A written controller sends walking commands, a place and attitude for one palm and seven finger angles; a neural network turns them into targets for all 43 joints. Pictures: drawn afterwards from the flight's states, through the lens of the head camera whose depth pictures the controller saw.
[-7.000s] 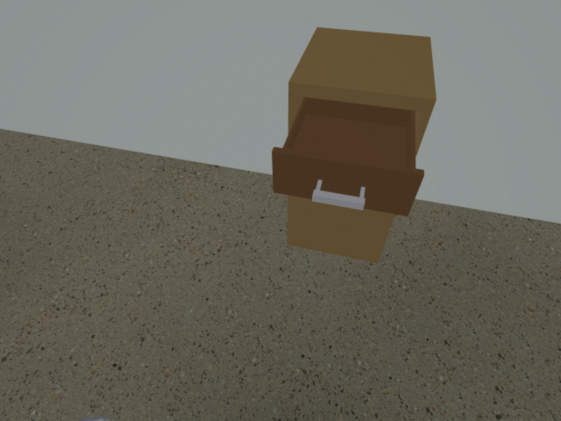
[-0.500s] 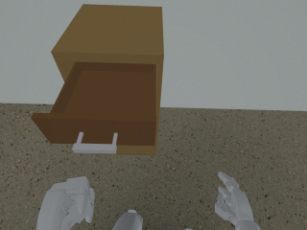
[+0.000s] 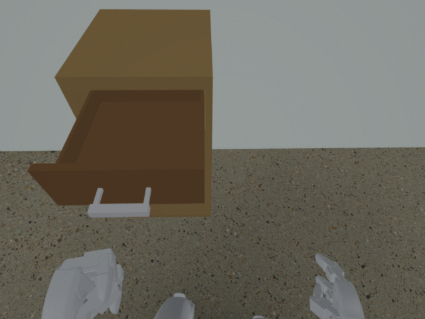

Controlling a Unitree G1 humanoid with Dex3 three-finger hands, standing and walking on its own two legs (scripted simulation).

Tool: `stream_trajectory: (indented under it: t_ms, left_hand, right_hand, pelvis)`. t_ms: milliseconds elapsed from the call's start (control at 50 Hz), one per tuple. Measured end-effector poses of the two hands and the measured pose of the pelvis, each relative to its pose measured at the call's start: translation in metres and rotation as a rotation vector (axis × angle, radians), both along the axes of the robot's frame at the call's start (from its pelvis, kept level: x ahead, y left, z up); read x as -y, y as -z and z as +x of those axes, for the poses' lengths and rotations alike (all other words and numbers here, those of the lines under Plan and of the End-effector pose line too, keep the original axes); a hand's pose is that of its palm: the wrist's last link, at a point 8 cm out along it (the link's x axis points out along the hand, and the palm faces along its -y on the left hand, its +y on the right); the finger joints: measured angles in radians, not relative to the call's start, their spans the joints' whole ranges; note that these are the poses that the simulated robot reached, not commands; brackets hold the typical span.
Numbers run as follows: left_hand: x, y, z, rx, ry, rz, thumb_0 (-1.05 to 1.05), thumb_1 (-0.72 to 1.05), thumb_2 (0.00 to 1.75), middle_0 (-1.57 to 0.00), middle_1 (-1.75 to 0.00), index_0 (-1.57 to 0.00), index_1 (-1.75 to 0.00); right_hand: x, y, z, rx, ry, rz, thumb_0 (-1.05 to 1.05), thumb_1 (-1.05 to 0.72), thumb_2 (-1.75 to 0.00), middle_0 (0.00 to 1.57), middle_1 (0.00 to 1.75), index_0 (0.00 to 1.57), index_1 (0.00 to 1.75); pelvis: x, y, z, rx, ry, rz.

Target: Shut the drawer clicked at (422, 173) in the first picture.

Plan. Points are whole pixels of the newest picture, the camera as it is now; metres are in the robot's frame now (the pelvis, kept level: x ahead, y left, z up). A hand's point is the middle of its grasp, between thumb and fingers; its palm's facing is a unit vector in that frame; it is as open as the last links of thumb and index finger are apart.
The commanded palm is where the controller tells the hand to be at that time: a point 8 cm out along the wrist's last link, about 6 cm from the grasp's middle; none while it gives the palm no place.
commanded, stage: bring the fist close to the handle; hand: left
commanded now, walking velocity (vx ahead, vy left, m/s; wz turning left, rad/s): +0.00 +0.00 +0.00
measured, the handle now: (121, 201) +0.36 +0.22 -0.02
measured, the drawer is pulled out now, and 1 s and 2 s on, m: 0.27 0.27 0.27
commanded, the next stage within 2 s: push the drawer shut in 1.44 s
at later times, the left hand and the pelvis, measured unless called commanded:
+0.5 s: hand (124, 270) +0.20 +0.16 +0.03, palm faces +0.06 -1.00 -0.03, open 3.3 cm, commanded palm +0.18 +0.22 +0.03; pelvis +0.00 -0.01 -0.02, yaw +0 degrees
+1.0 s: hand (135, 255) +0.24 +0.17 -0.01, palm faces +0.03 -1.00 -0.01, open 3.3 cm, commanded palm +0.22 +0.22 -0.02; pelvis +0.00 +0.01 -0.05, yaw -2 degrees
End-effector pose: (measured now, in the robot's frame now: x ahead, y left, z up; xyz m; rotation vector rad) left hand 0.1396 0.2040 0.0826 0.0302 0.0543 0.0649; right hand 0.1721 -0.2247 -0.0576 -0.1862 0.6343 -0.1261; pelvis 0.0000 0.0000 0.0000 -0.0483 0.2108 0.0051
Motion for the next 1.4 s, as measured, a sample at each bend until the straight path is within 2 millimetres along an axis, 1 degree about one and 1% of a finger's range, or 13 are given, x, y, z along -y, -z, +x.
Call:
stream_trajectory:
  t_ms: [120,260,360,520,660,820,940,1080,1180,1400]
  left_hand:
    - [-0.003,0.003,0.000,-0.006,-0.014,0.014,0.02,0.90,0.90,-1.40,-1.60,-1.40,-1.60]
    - [-0.006,0.023,0.012,-0.004,-0.007,0.008,0.02,0.90,0.90,-1.40,-1.60,-1.40,-1.60]
    - [-0.008,0.033,0.023,-0.005,0.001,0.002,0.02,0.90,0.90,-1.40,-1.60,-1.40,-1.60]
    - [-0.012,0.049,0.040,-0.014,0.006,-0.001,0.02,0.91,0.90,-1.40,-1.60,-1.40,-1.60]
    - [-0.014,0.062,0.050,-0.009,0.013,-0.006,0.02,0.91,0.90,-1.40,-1.60,-1.40,-1.60]
    - [-0.018,0.080,0.063,0.003,0.017,-0.007,0.02,0.91,0.90,-1.40,-1.60,-1.40,-1.60]
    - [-0.016,0.091,0.077,0.009,0.030,-0.016,0.02,0.91,0.90,-1.40,-1.60,-1.40,-1.60]
    - [-0.014,0.103,0.084,0.001,0.029,-0.012,0.02,0.91,0.90,-1.40,-1.60,-1.40,-1.60]
    - [-0.015,0.102,0.085,0.013,0.023,-0.010,0.02,0.91,0.90,-1.40,-1.60,-1.40,-1.60]
    - [-0.012,0.100,0.085,0.005,0.018,-0.006,0.02,0.91,0.90,-1.40,-1.60,-1.40,-1.60]
  right_hand:
    - [0.003,0.000,0.008,0.013,-0.009,0.004,0.02,-0.90,-0.90,0.20,0.30,0.20,0.30]
    - [0.009,0.009,0.015,0.013,-0.025,-0.018,0.02,-0.90,-0.90,0.20,0.30,0.20,0.30]
    - [0.013,0.016,0.014,-0.007,-0.012,-0.027,0.02,-0.90,-0.90,0.20,0.30,0.20,0.30]
    - [0.015,0.028,0.005,-0.053,0.008,-0.038,0.02,-0.90,-0.90,0.20,0.30,0.20,0.30]
    - [0.013,0.040,-0.001,-0.092,0.012,-0.046,0.02,-0.90,-0.90,0.20,0.30,0.20,0.30]
    - [0.006,0.055,-0.003,-0.118,-0.007,-0.058,0.02,-0.90,-0.90,0.20,0.30,0.20,0.30]
    - [0.000,0.063,-0.004,-0.137,-0.020,-0.058,0.02,-0.90,-0.90,0.20,0.30,0.20,0.30]
    - [-0.004,0.071,-0.005,-0.159,-0.032,-0.057,0.01,-0.90,-0.90,0.20,0.30,0.21,0.30]
    - [-0.005,0.075,-0.006,-0.174,-0.034,-0.054,0.01,-0.90,-0.90,0.20,0.30,0.21,0.30]
    - [-0.003,0.074,-0.007,-0.187,-0.032,-0.052,0.01,-0.90,-0.90,0.20,0.30,0.21,0.30]
  pelvis:
    - [0.005,0.000,0.002,-0.004,-0.002,0.004]
    - [0.010,0.008,0.002,-0.031,-0.002,0.003]
    - [0.011,0.012,0.003,-0.047,0.001,0.003]
    - [0.008,0.019,0.004,-0.076,0.009,0.000]
    - [0.004,0.027,0.002,-0.103,0.017,-0.003]
    - [-0.002,0.040,-0.002,-0.136,0.019,-0.013]
    - [-0.006,0.047,-0.003,-0.158,0.023,-0.016]
    - [-0.009,0.053,-0.004,-0.176,0.028,-0.018]
    - [-0.009,0.056,-0.005,-0.180,0.029,-0.020]
    - [-0.008,0.053,-0.003,-0.181,0.026,-0.019]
